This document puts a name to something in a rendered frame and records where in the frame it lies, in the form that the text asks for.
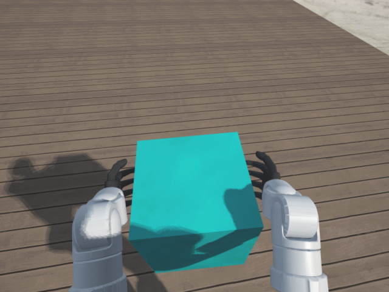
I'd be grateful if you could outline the left robot forearm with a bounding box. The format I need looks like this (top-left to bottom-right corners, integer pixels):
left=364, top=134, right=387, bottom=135
left=69, top=187, right=128, bottom=292

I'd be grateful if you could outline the robot left hand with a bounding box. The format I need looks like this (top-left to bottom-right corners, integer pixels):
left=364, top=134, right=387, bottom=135
left=105, top=159, right=135, bottom=207

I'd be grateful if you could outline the carton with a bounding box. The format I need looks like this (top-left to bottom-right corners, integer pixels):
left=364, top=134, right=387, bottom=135
left=128, top=132, right=264, bottom=273

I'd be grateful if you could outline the robot right hand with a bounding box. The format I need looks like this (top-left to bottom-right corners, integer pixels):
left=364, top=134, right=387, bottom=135
left=246, top=151, right=280, bottom=200

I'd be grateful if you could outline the right robot forearm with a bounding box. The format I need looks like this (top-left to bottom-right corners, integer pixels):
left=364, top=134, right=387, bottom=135
left=262, top=179, right=329, bottom=292

